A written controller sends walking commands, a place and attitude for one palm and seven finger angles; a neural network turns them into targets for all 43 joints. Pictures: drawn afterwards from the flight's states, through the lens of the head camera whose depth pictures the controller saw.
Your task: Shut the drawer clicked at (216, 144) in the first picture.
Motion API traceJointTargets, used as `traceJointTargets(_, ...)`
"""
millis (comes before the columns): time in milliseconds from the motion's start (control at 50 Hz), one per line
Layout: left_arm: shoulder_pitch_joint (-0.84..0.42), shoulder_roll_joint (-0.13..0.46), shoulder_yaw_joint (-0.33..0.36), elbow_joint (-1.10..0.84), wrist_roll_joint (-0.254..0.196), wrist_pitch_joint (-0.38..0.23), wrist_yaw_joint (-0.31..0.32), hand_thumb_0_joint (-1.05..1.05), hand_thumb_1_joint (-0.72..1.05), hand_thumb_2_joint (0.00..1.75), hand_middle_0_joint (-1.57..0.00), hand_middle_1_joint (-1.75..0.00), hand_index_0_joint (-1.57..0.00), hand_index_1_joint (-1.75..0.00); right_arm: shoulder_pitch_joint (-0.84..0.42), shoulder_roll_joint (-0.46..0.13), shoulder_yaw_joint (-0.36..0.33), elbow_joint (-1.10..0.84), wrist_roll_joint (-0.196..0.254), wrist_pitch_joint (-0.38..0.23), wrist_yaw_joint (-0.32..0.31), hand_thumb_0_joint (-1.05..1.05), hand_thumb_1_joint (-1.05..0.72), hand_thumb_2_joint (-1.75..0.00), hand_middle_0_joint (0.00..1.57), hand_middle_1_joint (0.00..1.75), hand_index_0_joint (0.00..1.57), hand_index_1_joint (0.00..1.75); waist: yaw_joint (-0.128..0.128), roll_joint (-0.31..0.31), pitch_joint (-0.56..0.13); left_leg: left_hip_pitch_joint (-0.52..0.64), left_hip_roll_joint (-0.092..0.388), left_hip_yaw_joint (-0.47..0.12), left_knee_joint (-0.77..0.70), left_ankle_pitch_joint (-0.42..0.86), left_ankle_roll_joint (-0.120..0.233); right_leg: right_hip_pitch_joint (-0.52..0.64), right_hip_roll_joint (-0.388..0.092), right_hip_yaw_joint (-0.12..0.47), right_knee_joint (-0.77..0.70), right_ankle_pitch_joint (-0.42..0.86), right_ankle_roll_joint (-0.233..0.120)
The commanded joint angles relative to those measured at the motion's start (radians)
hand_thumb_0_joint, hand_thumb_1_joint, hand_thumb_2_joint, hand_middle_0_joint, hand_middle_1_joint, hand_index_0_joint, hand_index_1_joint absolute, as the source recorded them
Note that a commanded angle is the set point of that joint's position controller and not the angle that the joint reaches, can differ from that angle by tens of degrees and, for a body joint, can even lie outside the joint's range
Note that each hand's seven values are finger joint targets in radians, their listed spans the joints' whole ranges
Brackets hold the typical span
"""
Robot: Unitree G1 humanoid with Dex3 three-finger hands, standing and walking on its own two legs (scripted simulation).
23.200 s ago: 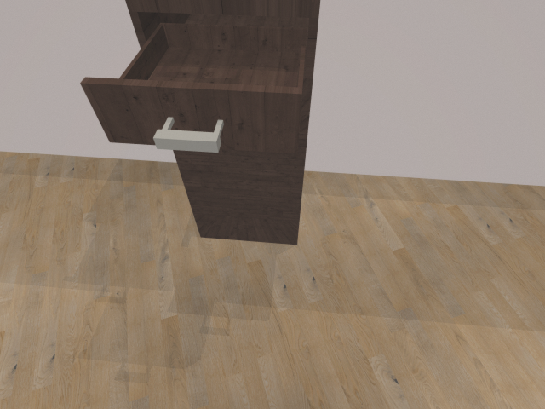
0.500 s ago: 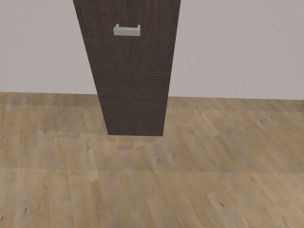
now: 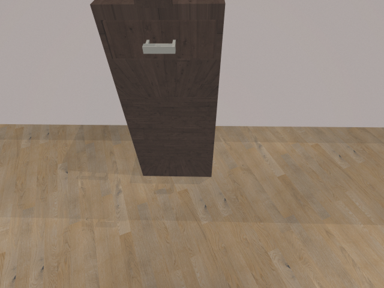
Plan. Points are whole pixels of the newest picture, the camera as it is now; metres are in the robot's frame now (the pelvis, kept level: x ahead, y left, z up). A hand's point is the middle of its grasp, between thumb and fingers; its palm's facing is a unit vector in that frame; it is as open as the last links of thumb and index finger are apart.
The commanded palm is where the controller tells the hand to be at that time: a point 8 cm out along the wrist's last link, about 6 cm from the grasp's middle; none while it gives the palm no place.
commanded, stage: let the arm hang, fingers relaxed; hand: left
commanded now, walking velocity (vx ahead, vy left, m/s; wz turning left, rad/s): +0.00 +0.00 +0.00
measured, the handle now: (160, 45) +0.85 +0.16 +0.10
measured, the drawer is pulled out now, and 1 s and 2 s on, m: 0.00 0.00 0.00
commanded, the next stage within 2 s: look to check the result in 0.32 s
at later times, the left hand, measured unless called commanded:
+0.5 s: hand out of the picture +0.01 +0.16 -0.17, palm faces +0.04 -0.98 -0.21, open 7.3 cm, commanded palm none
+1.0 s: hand out of the picture +0.01 +0.15 -0.17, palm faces +0.03 -0.98 -0.19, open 7.4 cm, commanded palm none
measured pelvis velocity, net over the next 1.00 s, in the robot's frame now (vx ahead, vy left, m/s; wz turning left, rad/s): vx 0.02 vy -0.02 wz -0.02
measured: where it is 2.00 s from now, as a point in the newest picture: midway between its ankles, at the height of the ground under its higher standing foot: outside the picture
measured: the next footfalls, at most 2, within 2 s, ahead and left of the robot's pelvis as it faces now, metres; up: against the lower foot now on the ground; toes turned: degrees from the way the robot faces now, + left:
none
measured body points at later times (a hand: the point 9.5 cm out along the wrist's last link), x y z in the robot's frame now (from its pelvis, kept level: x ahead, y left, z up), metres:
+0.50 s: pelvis +0.02 -0.01 +0.00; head +0.03 -0.02 +0.45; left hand +0.01 +0.21 -0.15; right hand +0.01 -0.23 -0.17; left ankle +0.06 +0.11 -0.74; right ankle -0.02 -0.09 -0.74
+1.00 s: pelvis +0.02 -0.02 +0.00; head +0.04 -0.02 +0.45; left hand +0.01 +0.20 -0.16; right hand +0.01 -0.23 -0.16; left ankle +0.06 +0.11 -0.74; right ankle -0.02 -0.09 -0.74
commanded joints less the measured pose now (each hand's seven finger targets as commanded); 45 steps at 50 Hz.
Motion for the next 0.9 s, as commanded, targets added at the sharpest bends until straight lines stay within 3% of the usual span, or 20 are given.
traceJointTargets(0,0.054,0.102,0.021,-0.024,-0.004,-0.015,0.007,0.0,0.9,0.9,-0.2,-0.3,-0.2,-0.3,0.031,-0.095,-0.015,-0.023,0.006,-0.026,-0.017,0.0,-0.9,-0.9,0.2,0.3,0.2,0.3,0.009,-0.023,0.034,0.033,0.106,-0.111,-0.097,0.102,0.04,-0.065,-0.13,0.112,-0.119,0.059,-0.017)
traceJointTargets(80,0.054,0.083,0.024,-0.028,-0.003,-0.018,0.012,0.0,0.9,0.9,-0.2,-0.3,-0.2,-0.3,0.043,-0.076,-0.014,-0.016,0.006,-0.028,-0.019,0.0,-0.9,-0.9,0.2,0.3,0.2,0.3,0.009,-0.034,0.009,0.047,0.1,-0.097,-0.087,0.134,0.034,-0.038,-0.134,0.113,-0.121,0.103,-0.012)
traceJointTargets(200,0.047,0.056,0.026,-0.03,-0.004,-0.017,0.014,0.0,0.9,0.9,-0.2,-0.3,-0.2,-0.3,0.047,-0.046,-0.013,-0.01,0.004,-0.024,-0.022,0.0,-0.9,-0.9,0.2,0.3,0.2,0.3,0.005,-0.019,0.028,0.045,0.096,-0.081,-0.081,0.129,0.025,-0.04,-0.139,0.111,-0.133,0.117,-0.009)
traceJointTargets(280,0.05,0.057,0.03,-0.036,-0.003,-0.02,0.016,0.0,0.9,0.9,-0.2,-0.3,-0.2,-0.3,0.053,-0.052,-0.018,-0.014,0.005,-0.025,-0.025,0.0,-0.9,-0.9,0.2,0.3,0.2,0.3,0.002,-0.051,0.008,0.065,0.098,-0.072,-0.067,0.153,0.025,-0.031,-0.139,0.11,-0.133,0.168,-0.007)
traceJointTargets(640,0.092,0.031,0.023,-0.019,-0.005,-0.02,0.019,0.0,0.9,0.9,-0.2,-0.3,-0.2,-0.3,0.055,-0.042,-0.018,-0.008,0.008,-0.018,-0.029,0.0,-0.9,-0.9,0.2,0.3,0.2,0.3,-0.004,-0.054,0.044,0.092,0.095,-0.058,-0.058,0.108,0.023,-0.07,-0.137,0.125,-0.162,0.132,-0.002)
traceJointTargets(880,0.1,0.032,0.026,-0.023,-0.005,-0.023,0.022,0.0,0.9,0.9,-0.2,-0.3,-0.2,-0.3,0.062,-0.042,-0.02,-0.008,0.008,-0.02,-0.032,0.0,-0.9,-0.9,0.2,0.3,0.2,0.3,-0.002,-0.047,0.033,0.09,0.098,-0.049,-0.048,0.125,0.022,-0.047,-0.137,0.127,-0.154,0.198,0.011)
